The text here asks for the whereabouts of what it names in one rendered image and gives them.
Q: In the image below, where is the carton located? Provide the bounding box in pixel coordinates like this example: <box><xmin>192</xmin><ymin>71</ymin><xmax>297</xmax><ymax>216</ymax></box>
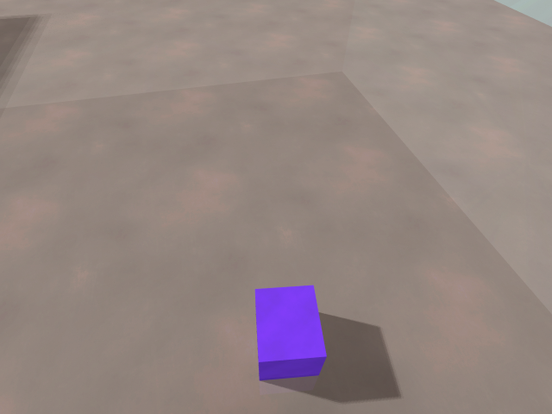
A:
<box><xmin>255</xmin><ymin>285</ymin><xmax>327</xmax><ymax>380</ymax></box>

